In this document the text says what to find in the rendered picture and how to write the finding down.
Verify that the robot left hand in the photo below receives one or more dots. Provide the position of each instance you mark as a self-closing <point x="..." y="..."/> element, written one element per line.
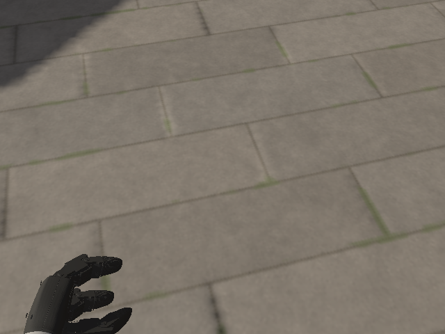
<point x="58" y="301"/>

